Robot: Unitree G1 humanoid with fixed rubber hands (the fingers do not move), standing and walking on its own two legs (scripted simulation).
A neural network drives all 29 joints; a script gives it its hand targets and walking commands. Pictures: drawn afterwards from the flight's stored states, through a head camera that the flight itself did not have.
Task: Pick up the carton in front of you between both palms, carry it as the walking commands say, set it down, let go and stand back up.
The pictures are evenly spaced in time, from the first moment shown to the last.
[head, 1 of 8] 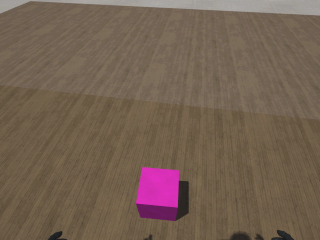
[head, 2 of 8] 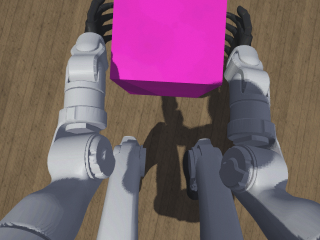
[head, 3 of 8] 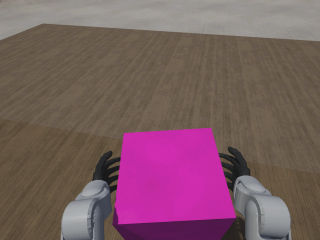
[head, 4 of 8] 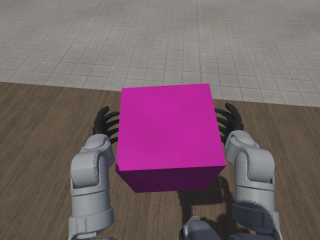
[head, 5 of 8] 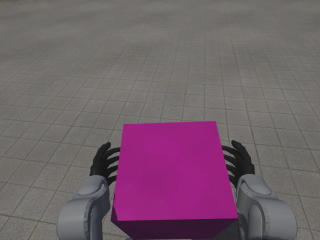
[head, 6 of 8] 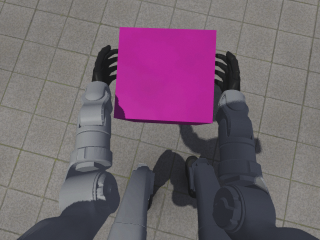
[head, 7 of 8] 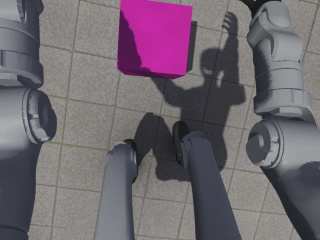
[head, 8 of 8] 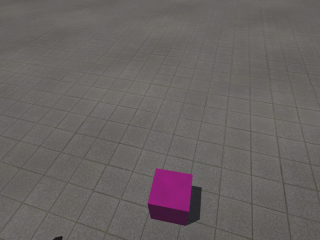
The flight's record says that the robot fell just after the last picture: no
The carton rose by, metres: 0.69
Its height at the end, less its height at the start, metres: -0.21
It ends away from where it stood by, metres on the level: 5.59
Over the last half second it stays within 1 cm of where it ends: yes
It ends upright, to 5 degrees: yes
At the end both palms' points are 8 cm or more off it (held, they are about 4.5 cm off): yes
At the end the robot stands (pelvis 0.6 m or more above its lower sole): yes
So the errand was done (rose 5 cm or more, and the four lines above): yes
